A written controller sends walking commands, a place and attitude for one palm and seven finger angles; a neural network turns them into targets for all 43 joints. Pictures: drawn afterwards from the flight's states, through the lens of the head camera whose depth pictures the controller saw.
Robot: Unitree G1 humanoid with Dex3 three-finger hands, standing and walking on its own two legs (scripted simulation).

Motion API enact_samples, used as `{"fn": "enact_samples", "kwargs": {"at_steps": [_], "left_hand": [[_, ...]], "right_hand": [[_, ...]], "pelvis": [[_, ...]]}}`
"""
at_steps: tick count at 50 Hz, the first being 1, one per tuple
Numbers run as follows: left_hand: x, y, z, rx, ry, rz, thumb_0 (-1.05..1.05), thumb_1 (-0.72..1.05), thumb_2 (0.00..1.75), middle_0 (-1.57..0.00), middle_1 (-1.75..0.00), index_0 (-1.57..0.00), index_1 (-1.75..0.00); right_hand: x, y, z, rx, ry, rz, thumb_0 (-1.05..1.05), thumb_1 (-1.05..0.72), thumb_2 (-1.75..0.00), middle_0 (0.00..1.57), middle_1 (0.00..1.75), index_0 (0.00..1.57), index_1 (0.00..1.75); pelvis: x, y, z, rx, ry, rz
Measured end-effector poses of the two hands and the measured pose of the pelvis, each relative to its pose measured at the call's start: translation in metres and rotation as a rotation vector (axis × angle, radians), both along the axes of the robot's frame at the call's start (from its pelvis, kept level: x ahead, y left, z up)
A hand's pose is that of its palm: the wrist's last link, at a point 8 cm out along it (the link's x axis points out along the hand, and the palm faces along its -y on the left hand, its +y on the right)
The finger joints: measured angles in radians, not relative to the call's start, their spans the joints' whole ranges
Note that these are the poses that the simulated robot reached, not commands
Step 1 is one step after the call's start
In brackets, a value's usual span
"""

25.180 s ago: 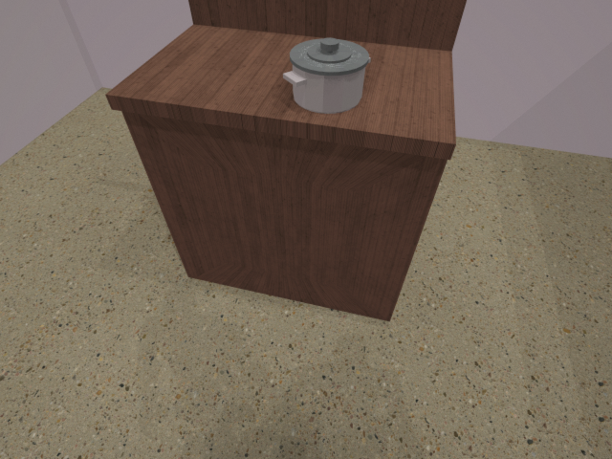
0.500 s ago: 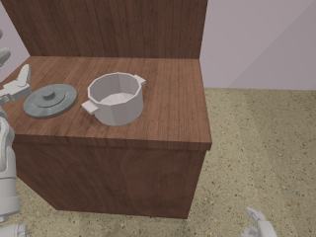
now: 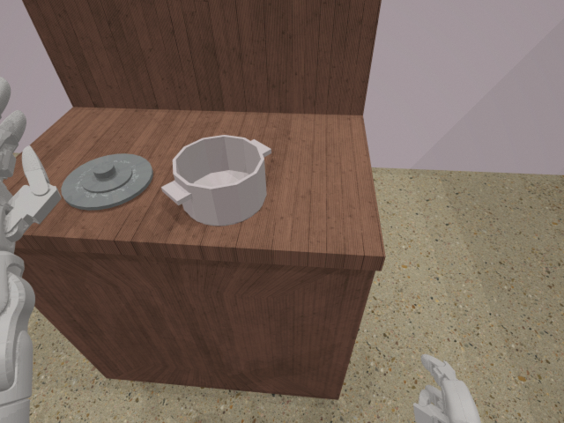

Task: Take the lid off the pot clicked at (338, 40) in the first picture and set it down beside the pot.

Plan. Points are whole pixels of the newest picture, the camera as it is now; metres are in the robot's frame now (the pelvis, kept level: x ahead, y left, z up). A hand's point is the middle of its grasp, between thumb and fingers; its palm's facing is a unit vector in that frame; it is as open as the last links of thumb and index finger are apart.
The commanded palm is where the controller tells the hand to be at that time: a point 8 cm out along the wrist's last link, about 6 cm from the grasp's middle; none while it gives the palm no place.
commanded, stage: draw the hand back to the body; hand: left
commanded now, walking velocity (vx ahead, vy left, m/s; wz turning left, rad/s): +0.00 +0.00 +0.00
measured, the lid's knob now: (104, 170) +0.52 +0.44 +0.07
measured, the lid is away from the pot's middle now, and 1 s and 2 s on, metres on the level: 0.25 0.25 0.25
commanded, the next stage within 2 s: step back with the hand held close in 0.56 s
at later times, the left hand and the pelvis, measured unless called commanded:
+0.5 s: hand (13, 271) +0.16 +0.25 +0.25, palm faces +0.47 -0.83 -0.31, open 7.4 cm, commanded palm +0.11 +0.30 +0.25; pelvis -0.02 +0.02 +0.00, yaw +1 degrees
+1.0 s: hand (0, 283) +0.16 +0.27 +0.23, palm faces +0.39 -0.81 -0.44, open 7.4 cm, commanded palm +0.09 +0.32 +0.25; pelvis -0.05 +0.05 -0.01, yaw -1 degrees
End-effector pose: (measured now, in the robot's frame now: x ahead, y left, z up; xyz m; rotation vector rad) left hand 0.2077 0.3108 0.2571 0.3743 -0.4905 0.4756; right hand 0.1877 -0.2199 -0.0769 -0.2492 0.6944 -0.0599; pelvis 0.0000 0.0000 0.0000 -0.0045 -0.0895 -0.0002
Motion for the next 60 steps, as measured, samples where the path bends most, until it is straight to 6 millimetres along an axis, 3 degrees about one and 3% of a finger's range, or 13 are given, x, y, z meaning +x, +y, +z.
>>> {"fn": "enact_samples", "kwargs": {"at_steps": [25, 34, 38, 49, 60], "left_hand": [[-0.089, -0.017, -0.007, 0.098, 0.002, -0.054, 0.01, 0.89, 0.9, -0.21, -0.3, -0.21, -0.31], [-0.101, -0.012, -0.005, 0.094, -0.021, -0.037, 0.01, 0.89, 0.9, -0.21, -0.3, -0.21, -0.31], [-0.103, -0.008, 0.005, 0.166, -0.062, -0.029, 0.01, 0.89, 0.9, -0.21, -0.3, -0.21, -0.31], [-0.089, 0.001, -0.011, 0.234, 0.025, -0.132, 0.01, 0.89, 0.9, -0.21, -0.3, -0.21, -0.31], [-0.139, 0.005, -0.005, 0.307, -0.008, -0.094, 0.01, 0.89, 0.9, -0.22, -0.3, -0.21, -0.31]], "right_hand": [[-0.005, 0.034, 0.013, 0.001, -0.076, 0.074, 0.01, -0.9, -0.9, 0.2, 0.3, 0.2, 0.3], [-0.013, 0.042, 0.012, 0.003, -0.081, 0.09, 0.02, -0.9, -0.9, 0.2, 0.3, 0.2, 0.3], [-0.018, 0.04, 0.014, 0.005, -0.077, 0.068, 0.01, -0.9, -0.9, 0.2, 0.3, 0.2, 0.3], [-0.062, 0.024, 0.013, -0.031, -0.031, -0.098, 0.01, -0.9, -0.9, 0.2, 0.3, 0.2, 0.3], [-0.111, 0.034, -0.003, -0.015, 0.017, -0.094, 0.01, -0.9, -0.9, 0.2, 0.3, 0.2, 0.3]], "pelvis": [[-0.016, 0.015, -0.001, -0.013, -0.043, 0.013], [-0.024, 0.018, -0.001, -0.015, -0.056, 0.017], [-0.027, 0.022, -0.003, -0.032, -0.015, 0.018], [-0.042, 0.046, -0.007, -0.022, 0.046, -0.015], [-0.076, 0.05, -0.012, -0.037, 0.059, 0.011]]}}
